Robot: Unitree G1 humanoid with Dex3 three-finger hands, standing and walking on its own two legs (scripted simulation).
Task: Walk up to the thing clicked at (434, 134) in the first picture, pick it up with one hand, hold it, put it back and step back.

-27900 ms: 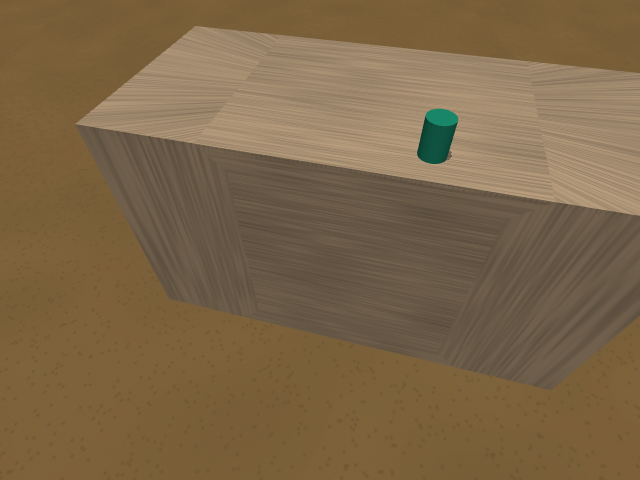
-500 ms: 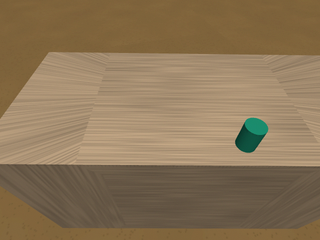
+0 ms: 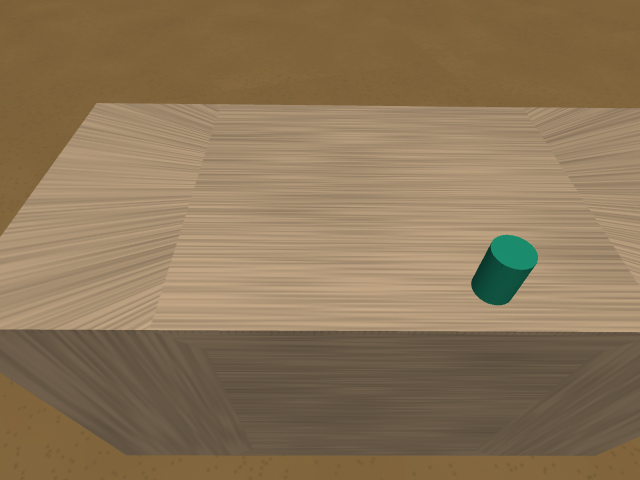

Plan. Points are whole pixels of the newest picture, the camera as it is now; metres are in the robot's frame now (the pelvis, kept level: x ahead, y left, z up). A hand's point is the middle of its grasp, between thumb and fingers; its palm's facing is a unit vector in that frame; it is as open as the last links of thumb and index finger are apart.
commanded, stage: stand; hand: right
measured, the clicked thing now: (502, 270) +0.40 -0.26 +0.01
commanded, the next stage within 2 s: step back in 0.66 s
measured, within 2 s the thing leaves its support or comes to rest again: neither
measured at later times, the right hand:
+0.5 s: hand out of the picture +0.08 -0.25 -0.16, palm faces -0.03 +0.94 -0.35, open 7.4 cm
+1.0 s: hand out of the picture +0.08 -0.31 -0.18, palm faces -0.01 +0.93 -0.36, open 7.4 cm
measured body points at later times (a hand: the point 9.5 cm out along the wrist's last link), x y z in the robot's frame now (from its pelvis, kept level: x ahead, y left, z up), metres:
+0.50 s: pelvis +0.01 +0.00 +0.00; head +0.02 +0.00 +0.45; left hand +0.08 +0.30 -0.14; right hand +0.09 -0.30 -0.13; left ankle +0.01 +0.11 -0.75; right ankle -0.03 -0.14 -0.75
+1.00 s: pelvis -0.05 -0.04 -0.02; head +0.02 -0.07 +0.42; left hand +0.02 +0.28 -0.13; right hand +0.08 -0.36 -0.16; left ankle -0.01 +0.10 -0.73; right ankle -0.06 -0.14 -0.75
